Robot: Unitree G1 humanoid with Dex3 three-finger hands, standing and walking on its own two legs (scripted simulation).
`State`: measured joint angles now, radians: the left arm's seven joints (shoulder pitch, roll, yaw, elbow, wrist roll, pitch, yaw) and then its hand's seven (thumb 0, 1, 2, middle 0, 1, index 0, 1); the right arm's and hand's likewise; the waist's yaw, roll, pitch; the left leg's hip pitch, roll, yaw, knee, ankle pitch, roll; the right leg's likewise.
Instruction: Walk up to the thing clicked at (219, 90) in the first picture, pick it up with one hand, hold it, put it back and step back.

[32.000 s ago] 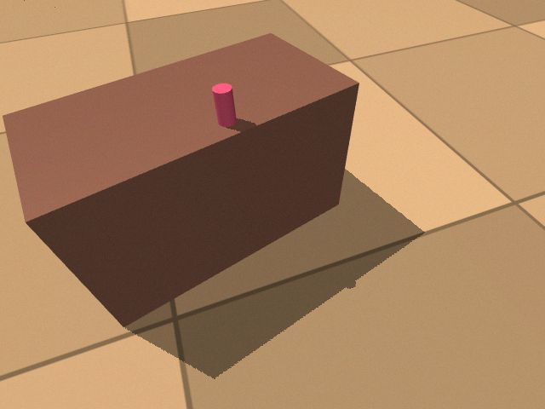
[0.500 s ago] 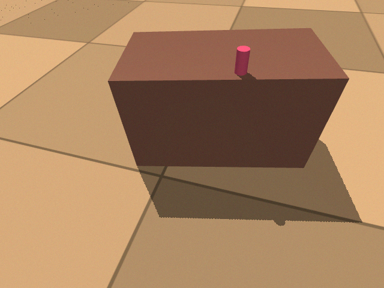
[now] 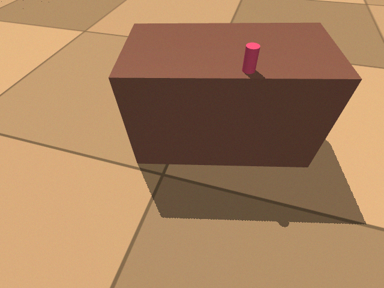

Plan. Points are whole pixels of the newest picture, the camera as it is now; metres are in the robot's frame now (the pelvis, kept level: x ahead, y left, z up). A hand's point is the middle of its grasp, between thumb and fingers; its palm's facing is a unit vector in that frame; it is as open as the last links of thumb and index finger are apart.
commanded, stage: step back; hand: right
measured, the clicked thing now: (250, 58) +1.01 -0.20 -0.06
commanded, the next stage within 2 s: stand in 0.12 s
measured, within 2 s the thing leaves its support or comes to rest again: neither
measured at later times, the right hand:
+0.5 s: hand out of the picture +0.11 -0.25 -0.14, palm faces +0.00 +0.94 -0.35, open 7.4 cm
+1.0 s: hand out of the picture +0.05 -0.26 -0.15, palm faces -0.02 +0.94 -0.33, open 7.4 cm
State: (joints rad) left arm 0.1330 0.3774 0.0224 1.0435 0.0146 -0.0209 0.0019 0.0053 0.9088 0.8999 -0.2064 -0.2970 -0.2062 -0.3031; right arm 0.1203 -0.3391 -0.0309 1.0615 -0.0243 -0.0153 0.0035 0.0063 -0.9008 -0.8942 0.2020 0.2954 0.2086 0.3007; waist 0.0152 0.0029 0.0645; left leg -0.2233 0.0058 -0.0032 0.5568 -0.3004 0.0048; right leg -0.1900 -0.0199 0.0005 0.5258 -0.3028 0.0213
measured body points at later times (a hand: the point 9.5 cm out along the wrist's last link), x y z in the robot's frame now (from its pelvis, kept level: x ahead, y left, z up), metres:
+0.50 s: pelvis +0.00 +0.00 +0.01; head +0.02 +0.00 +0.46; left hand +0.10 +0.30 -0.12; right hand +0.11 -0.30 -0.11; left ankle +0.00 +0.12 -0.73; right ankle -0.01 -0.14 -0.73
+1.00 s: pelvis -0.02 -0.01 +0.01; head -0.01 -0.01 +0.46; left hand +0.05 +0.30 -0.12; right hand +0.05 -0.31 -0.12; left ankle +0.00 +0.12 -0.73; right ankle -0.01 -0.14 -0.73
